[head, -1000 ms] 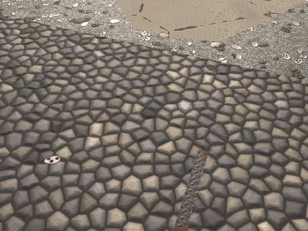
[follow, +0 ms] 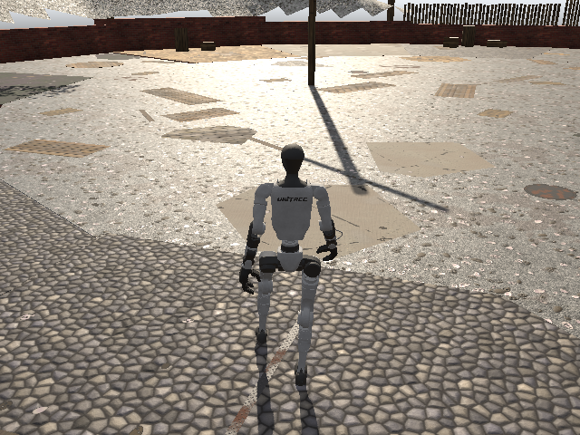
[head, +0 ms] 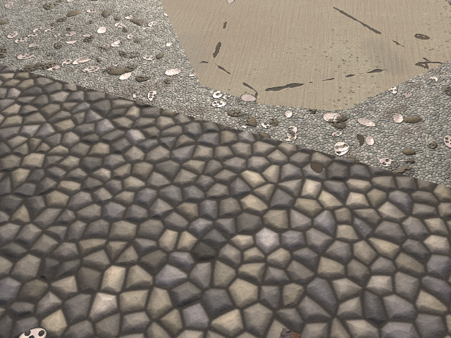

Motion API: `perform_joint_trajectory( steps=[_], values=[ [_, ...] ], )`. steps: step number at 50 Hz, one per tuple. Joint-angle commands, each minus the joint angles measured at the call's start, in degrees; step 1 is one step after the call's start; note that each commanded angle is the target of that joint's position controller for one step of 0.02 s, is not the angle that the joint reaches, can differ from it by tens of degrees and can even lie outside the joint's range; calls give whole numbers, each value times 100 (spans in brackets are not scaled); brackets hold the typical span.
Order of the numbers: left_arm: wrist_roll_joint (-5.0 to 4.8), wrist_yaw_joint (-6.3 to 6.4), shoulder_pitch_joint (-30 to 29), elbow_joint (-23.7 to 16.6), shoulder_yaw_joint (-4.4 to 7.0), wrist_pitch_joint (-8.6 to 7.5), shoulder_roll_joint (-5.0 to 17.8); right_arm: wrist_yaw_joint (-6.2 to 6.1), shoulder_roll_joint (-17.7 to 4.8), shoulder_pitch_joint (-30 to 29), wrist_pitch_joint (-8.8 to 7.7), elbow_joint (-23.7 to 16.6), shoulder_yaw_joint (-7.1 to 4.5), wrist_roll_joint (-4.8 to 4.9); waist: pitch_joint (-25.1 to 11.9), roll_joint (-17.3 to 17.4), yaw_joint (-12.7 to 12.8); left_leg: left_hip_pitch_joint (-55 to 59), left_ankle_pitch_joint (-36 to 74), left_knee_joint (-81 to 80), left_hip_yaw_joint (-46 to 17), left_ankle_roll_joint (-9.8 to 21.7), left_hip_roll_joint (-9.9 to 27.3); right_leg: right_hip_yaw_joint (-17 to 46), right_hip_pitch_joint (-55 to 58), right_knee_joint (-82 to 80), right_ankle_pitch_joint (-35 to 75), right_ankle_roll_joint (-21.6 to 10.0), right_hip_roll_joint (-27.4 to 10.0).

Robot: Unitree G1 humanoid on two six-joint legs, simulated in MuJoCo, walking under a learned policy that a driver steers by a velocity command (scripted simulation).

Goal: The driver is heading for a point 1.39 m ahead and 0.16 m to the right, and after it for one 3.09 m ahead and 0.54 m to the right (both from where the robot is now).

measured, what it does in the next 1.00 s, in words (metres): walks ahead: left foot, then right foot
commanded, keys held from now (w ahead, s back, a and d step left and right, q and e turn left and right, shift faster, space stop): w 1.00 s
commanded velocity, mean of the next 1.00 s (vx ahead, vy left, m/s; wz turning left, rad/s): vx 0.50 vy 0.00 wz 0.00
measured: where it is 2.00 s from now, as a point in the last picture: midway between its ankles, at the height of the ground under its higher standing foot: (265, 188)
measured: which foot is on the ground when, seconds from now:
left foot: up 0.00-0.18, down 0.20-0.72, up 0.74-1.00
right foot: down 0.00-0.22, up 0.24-0.68, down 0.70-1.00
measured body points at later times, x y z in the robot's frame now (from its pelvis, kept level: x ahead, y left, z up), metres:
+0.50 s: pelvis +0.31 +0.03 +0.00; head +0.32 +0.03 +0.45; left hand +0.46 +0.29 -0.11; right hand +0.31 -0.23 -0.14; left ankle +0.28 +0.12 -0.74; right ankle +0.45 -0.15 -0.68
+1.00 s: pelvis +0.59 -0.05 +0.00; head +0.60 -0.06 +0.45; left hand +0.60 +0.21 -0.13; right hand +0.72 -0.31 -0.12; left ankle +0.69 +0.13 -0.67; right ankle +0.57 -0.13 -0.74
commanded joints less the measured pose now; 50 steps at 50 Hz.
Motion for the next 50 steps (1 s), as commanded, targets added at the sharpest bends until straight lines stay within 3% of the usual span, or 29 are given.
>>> perform_joint_trajectory(
  steps=[1, 4, 6, 8, 9, 10, 11, 12, 13, 14, 15, 16, 18, 21, 26, 30, 33, 34, 35, 36, 37, 38, 39, 40, 41, 43, 48, 49, 50],
  values=[
    [-34, 81, 386, -116, 180, -3, 871, 100, -142, -1010, -109, -554, 26, 29, 730, -454, 59, -226, 232, -711, 175, -18, -162, 695, -65, -384, 2031, -277, -1586],
    [-23, 84, 625, -22, 215, 96, 897, 215, -108, -1453, -183, -747, 72, 56, 823, -495, 128, -374, -175, -1121, 273, 104, -285, 667, 610, -54, 2620, -360, -1762],
    [-2, 90, 532, -57, 256, 136, 1000, 278, -162, -1476, -236, -823, 67, 70, 733, -612, -20, -40, -562, -1287, 397, 259, -440, 616, 826, 314, 3635, -382, -1862],
    [33, 96, 361, -136, 307, 169, 1165, 257, -447, -863, -251, -705, -59, 55, 192, -945, -417, 1014, -984, -1258, 613, 463, -799, 589, 972, 1120, 5712, -308, -1861],
    [50, 78, 188, -195, 309, 206, 1203, 216, -714, 30, -251, -463, -188, 60, -341, -1039, -884, 2182, -854, -1417, 680, 647, -941, 468, 771, 2098, 6317, -203, -1709],
    [77, 41, -78, -345, 268, 181, 1171, 149, -1003, 1210, -225, -163, -300, 5, -1079, -1043, -1414, 4179, -590, -1178, 74, 978, -386, 455, -443, 3441, 5516, -79, -1567],
    [72, -44, 462, -426, 87, 71, 510, 94, -1529, 2212, -170, 40, -451, -173, -2138, 187, -1309, 6788, -1270, -1188, -2548, 1957, 1294, 234, -2986, 5925, 2477, 335, -598],
    [-11, -98, 594, -291, 41, -100, 431, 74, -1120, 2192, -126, 148, -315, -122, -2578, 697, -1219, 7102, -1531, -2082, -4269, 2190, 1851, 1037, -3889, 7058, -1729, 303, -106],
    [-195, -115, -61, -537, 207, -211, 989, 64, -809, 1640, -113, 113, -217, -32, -1485, 550, -1135, 6172, -1734, -2315, -3412, 1795, 1534, 1156, -4380, 7258, -1528, 182, -535],
    [-282, -86, -600, -729, 246, -252, 1137, 68, -605, 1047, -121, -4, -148, -20, -729, 179, -917, 5046, -1397, -2571, -2471, 1554, 1303, 934, -4328, 6962, -991, 153, -859],
    [-242, -34, -827, -773, 279, -227, 1063, 120, -414, 712, -154, -26, -86, -61, -256, -202, -691, 4139, -978, -2832, -1894, 1407, 1056, 770, -4129, 6562, -675, 180, -1043],
    [-167, 8, -727, -747, 325, -143, 972, 148, -264, 553, -192, -14, -36, -110, -90, -135, -446, 3553, -806, -3029, -1417, 1259, 798, 774, -3745, 6217, -459, 201, -1228],
    [-120, 30, -422, -690, 287, 16, 596, 185, -310, 608, -214, 107, -51, -108, 46, 53, -234, 2881, -717, -3325, -1032, 1284, 627, 692, -3331, 5848, -348, 294, -1335],
    [-53, 64, -984, -953, 321, 85, 678, 88, -634, 869, -231, 276, -122, -121, 320, 96, -242, 2618, -425, -3549, -652, 1346, 572, 583, -3749, 5029, 272, 497, -1463],
    [-49, -24, -2250, -1283, 265, 11, 575, -49, -848, 1408, -155, 445, -161, -31, 391, 55, -640, 2898, -452, -3500, -168, 1008, 311, 293, -3579, 2913, 1873, 522, -1184],
    [-113, -136, -2865, -1517, 256, -9, 692, -66, -914, 1809, -83, 658, -191, 47, 493, 100, -803, 3743, -730, -3209, -335, 938, 683, 370, -3743, 2270, 1682, 416, -1085],
    [-113, -217, -2736, -1578, 324, -64, 907, -96, -1014, 1748, 14, 693, -240, 45, 372, 183, -578, 4227, -239, -2739, -455, 781, 934, 318, -3390, 2015, 1019, 182, -964],
    [-103, -220, -2320, -1474, 399, -80, 1033, -100, -1031, 1615, 51, 662, -239, 40, 135, 197, -303, 4229, 589, -2228, -328, 678, 822, 159, -2767, 1899, 906, 76, -797],
    [-90, -191, -1403, -1182, 547, -82, 1290, -100, -889, 1580, 85, 631, -186, 4, -418, 88, 93, 3975, 1204, -1149, -84, 531, 499, 55, -1560, 1887, 923, -86, -660],
    [-30, -144, -323, -965, 681, -73, 1757, -104, -648, 1679, 89, 487, -73, -107, -1307, -606, 405, 2898, -55, 718, 272, 301, 99, 1196, 146, 1968, 1034, -470, -1666],
    [-25, -199, 12, -809, 751, -42, 2117, -42, 124, 2430, -33, 513, 138, -68, -1927, -2184, 35, 602, -3521, 2614, 199, -31, -950, 3867, 1965, 1224, -191, -1334, -2783],
    [-50, -218, -71, -878, 588, -62, 1524, -26, -516, 2131, -151, 566, 5, 49, -1822, -1519, 203, -12, -3921, 3329, -598, 83, -686, 4300, 1853, 812, -808, -1150, -2692],
    [-57, -205, -591, -988, 509, -86, 1296, -10, -835, 1586, -224, 387, -81, 164, -1066, -1178, 121, -347, -3400, 3421, -528, 196, -403, 3488, 1162, 750, -527, -897, -2543],
    [-29, -207, -1100, -1107, 459, -90, 1187, -53, -816, 1278, -236, 320, -83, 140, -647, -685, -55, -145, -2848, 3206, -375, 197, -102, 2826, 353, 634, 191, -794, -2351],
    [14, -223, -1381, -1136, 427, -97, 1051, -87, -761, 1129, -210, 299, -115, 44, -345, -521, -202, 78, -2512, 2881, -347, 169, 73, 2359, -301, 472, 737, -766, -2173],
    [59, -248, -1452, -1063, 372, -127, 833, -98, -551, 1318, -68, 354, -134, 26, -243, -696, -457, 621, -2195, 2479, -363, 146, 246, 1783, -853, 169, 1140, -717, -1891],
    [21, -109, -989, -809, 454, -128, 1117, -121, -422, 672, 76, 150, -159, -55, 160, -495, -417, 28, -1254, 1297, -261, -96, 305, 1200, -894, -228, 1666, -804, -1840],
    [683, -208, -403, -659, 243, -282, 369, 136, 245, 1002, 41, 345, 171, -852, 239, -555, -287, -235, -588, 1182, -267, -109, 190, 1086, -642, -203, 1211, -1113, -1817],
    [658, -294, -167, -536, 254, -291, 387, 217, 171, 863, 47, 347, 116, -828, 409, -555, -226, -448, -347, 921, -252, -114, 157, 1052, -585, -225, 1082, -1130, -1819]
  ],
)
Keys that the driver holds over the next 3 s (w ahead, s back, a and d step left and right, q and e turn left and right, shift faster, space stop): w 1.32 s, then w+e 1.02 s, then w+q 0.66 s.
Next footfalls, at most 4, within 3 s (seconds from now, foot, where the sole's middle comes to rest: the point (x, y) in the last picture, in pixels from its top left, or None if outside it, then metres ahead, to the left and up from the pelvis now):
0.20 left None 0.32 0.12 -0.78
0.70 right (303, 311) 0.61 -0.13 -0.78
1.28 left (232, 215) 0.95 0.11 -0.78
1.90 right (300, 165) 1.21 -0.15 -0.78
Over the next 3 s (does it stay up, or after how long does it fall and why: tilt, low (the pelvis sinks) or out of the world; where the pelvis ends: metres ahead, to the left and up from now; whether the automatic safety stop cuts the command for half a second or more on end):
stays up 1.66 -0.26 -0.14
